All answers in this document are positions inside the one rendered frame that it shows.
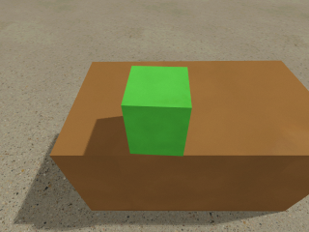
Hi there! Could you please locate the carton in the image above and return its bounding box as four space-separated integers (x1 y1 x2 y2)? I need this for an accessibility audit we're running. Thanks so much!
121 66 192 157

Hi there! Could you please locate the pedestal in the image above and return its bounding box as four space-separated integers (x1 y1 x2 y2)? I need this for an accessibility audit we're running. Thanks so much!
50 60 309 212

